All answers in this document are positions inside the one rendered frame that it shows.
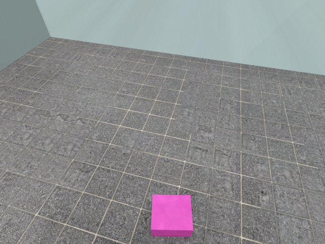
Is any carton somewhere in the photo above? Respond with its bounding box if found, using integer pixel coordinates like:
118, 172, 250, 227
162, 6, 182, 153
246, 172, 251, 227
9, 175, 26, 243
151, 195, 193, 237

